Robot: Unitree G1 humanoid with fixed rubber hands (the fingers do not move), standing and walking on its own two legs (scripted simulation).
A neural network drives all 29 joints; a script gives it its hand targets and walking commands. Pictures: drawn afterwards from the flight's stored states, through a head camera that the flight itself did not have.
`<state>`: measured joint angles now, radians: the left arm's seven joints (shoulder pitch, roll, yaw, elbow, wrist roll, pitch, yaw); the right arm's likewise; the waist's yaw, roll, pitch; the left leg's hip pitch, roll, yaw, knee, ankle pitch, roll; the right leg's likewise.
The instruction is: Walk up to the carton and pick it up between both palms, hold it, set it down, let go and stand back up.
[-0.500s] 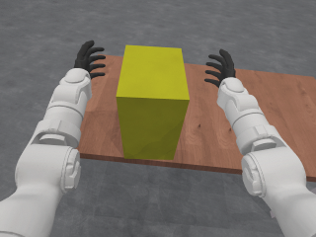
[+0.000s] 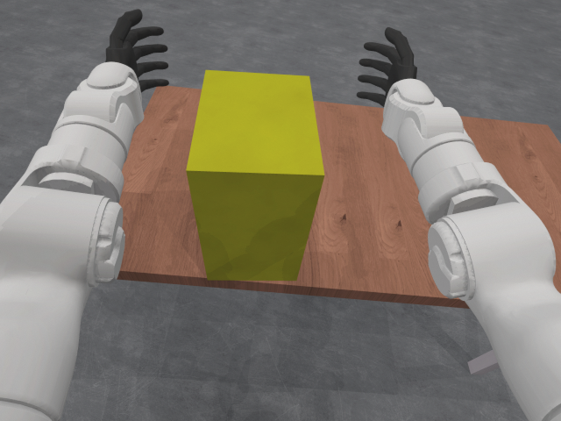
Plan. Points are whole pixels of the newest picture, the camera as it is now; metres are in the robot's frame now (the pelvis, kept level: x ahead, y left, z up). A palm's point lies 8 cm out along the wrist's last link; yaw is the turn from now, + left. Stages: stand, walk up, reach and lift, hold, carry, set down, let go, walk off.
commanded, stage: reach and lift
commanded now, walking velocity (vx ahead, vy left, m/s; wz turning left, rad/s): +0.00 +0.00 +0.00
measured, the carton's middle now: (255, 184) +0.49 +0.03 +0.02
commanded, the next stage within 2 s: none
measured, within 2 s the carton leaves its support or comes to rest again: neither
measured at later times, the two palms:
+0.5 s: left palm (142, 130) +0.48 +0.19 +0.14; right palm (371, 146) +0.46 -0.14 +0.14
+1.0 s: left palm (169, 151) +0.49 +0.16 +0.09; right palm (362, 175) +0.45 -0.14 +0.08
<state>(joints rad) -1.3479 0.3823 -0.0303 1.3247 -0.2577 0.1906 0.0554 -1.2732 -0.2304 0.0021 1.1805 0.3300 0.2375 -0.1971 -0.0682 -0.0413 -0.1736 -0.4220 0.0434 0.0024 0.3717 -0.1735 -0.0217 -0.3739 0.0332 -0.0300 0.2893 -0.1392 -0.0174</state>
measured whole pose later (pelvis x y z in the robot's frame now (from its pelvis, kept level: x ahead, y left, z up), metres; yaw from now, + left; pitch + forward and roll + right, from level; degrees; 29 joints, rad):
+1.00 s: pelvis +0.00 +0.01 -0.01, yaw +0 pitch +23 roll -1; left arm -1.25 0.26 0.09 1.56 -0.09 -0.24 0.03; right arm -1.05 -0.08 -0.21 1.23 0.07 -0.12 -0.14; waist -0.09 -0.02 -0.22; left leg -0.67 0.03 0.01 0.47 -0.19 0.00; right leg -0.63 0.01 -0.03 0.41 -0.17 0.00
